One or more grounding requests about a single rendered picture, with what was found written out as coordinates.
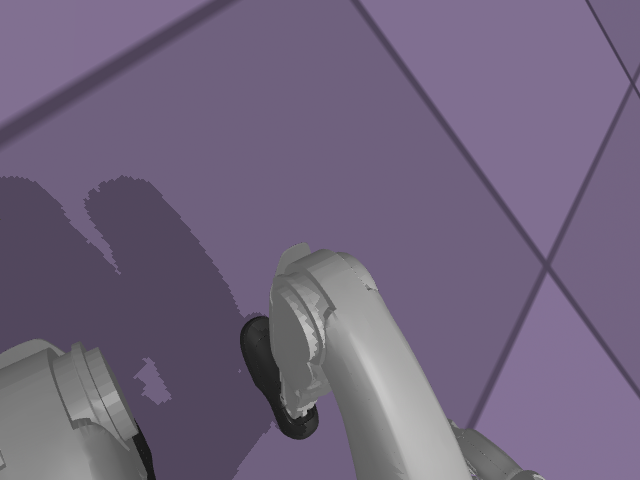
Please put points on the left robot foot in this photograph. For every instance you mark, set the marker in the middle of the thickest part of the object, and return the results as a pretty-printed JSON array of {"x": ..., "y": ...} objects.
[{"x": 145, "y": 453}]

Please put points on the right robot hand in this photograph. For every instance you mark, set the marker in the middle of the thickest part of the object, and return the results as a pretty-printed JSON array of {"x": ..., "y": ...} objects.
[{"x": 484, "y": 459}]

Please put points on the right robot foot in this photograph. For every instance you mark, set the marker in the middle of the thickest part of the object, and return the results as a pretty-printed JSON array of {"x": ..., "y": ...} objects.
[{"x": 256, "y": 350}]

